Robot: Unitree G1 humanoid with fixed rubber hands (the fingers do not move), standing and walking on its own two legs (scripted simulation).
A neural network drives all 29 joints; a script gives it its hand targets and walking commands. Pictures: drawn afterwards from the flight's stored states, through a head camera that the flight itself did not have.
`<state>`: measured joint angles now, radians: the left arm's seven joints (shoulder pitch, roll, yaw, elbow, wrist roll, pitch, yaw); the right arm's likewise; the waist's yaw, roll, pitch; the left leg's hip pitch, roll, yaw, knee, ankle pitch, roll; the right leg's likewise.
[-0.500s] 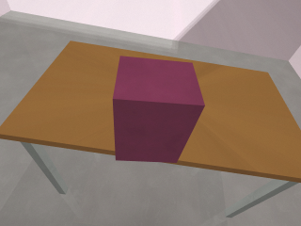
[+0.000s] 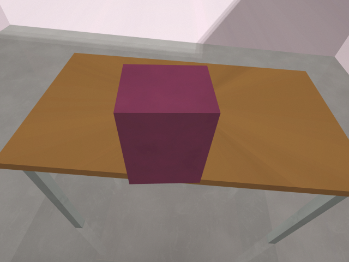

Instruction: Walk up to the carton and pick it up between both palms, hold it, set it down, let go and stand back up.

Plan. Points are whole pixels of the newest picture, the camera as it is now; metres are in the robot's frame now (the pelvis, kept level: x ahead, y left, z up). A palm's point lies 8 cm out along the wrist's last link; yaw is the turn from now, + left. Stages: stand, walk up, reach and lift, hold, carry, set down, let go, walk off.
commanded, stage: walk up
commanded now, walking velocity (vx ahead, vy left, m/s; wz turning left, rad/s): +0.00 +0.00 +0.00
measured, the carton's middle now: (165, 129) +0.43 +0.03 +0.05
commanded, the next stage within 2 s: stand in 0.18 s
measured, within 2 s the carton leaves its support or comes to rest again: neither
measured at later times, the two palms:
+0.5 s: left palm out of the picture -0.04 +0.19 -0.15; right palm out of the picture -0.03 -0.20 -0.15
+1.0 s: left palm out of the picture +0.12 +0.19 -0.14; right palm out of the picture +0.13 -0.19 -0.13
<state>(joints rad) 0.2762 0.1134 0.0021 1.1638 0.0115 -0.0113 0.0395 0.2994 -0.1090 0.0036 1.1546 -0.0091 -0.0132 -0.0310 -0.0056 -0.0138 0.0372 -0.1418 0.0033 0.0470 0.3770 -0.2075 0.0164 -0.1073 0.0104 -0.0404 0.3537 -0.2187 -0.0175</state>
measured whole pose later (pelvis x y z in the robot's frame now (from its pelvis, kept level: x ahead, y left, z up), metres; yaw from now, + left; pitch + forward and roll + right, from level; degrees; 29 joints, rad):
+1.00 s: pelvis +0.00 +0.01 -0.01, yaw +0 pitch +8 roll +0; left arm 0.07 0.07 0.05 0.78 0.00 0.35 0.03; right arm 0.05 -0.09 -0.01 0.79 0.01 0.36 -0.04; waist 0.00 -0.01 -0.05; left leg -0.36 -0.01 0.04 0.43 -0.21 0.02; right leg -0.33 0.00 -0.02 0.44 -0.24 -0.01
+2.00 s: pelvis -0.06 +0.03 -0.01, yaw -1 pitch -1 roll -1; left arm 0.13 0.14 -0.03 0.34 -0.12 0.26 0.10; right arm 0.11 -0.14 0.03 0.40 0.08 0.24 -0.06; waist 0.01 0.00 0.02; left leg -0.29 -0.03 0.06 0.46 -0.16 0.06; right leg -0.26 -0.02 -0.01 0.47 -0.22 -0.01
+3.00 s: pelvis -0.01 +0.00 +0.00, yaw +0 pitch +3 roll +0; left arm 0.14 0.28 -0.01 0.20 -0.24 -0.03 0.02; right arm 0.17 -0.17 0.13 0.09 0.17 0.05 -0.16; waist 0.03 0.00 -0.05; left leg -0.20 -0.01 0.04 0.30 -0.15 0.02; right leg -0.19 0.01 -0.02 0.33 -0.19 -0.02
